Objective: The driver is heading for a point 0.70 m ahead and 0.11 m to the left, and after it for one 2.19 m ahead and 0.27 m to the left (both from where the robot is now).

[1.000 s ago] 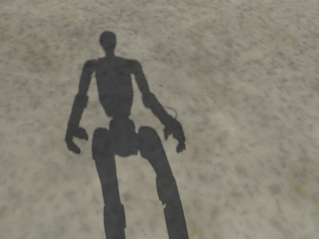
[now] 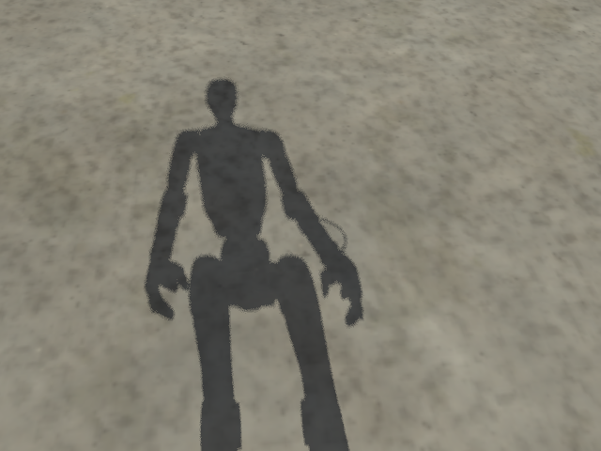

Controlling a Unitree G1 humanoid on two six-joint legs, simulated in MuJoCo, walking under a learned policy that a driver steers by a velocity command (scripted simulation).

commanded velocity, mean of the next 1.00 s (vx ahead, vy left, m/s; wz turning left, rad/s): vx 0.29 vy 0.00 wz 0.01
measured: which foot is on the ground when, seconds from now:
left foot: down 0.00-0.94, up 0.96-1.00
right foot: down 0.00-0.48, up 0.50-0.90, down 0.92-1.00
